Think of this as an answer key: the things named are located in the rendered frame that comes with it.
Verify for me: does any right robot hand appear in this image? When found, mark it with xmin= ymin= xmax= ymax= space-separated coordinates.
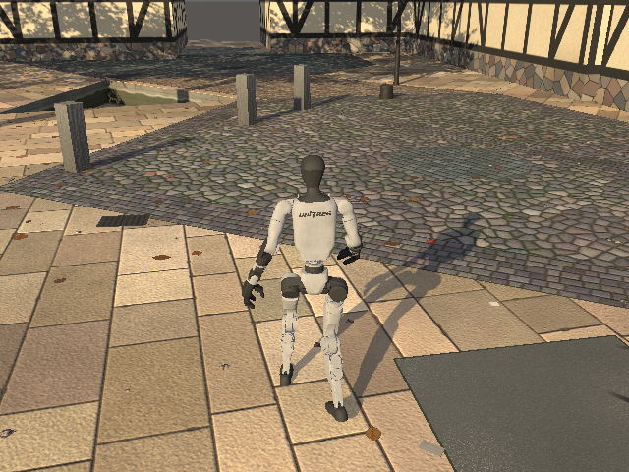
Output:
xmin=337 ymin=247 xmax=360 ymax=265

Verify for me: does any right robot upper arm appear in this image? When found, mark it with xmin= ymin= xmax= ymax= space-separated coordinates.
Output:
xmin=333 ymin=197 xmax=361 ymax=248

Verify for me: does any left robot forearm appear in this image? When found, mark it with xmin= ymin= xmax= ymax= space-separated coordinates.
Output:
xmin=247 ymin=238 xmax=272 ymax=285

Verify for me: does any left robot hand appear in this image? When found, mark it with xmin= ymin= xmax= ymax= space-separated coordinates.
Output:
xmin=242 ymin=280 xmax=264 ymax=309

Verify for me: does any left robot upper arm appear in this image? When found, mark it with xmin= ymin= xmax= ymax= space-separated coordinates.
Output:
xmin=264 ymin=199 xmax=294 ymax=255

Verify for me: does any right robot forearm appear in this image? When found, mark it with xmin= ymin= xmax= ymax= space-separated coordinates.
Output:
xmin=348 ymin=232 xmax=363 ymax=256

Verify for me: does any robot left thigh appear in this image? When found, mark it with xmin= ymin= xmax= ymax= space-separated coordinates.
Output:
xmin=281 ymin=273 xmax=301 ymax=331

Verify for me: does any right robot foot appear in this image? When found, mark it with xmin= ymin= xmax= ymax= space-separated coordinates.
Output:
xmin=325 ymin=401 xmax=348 ymax=422

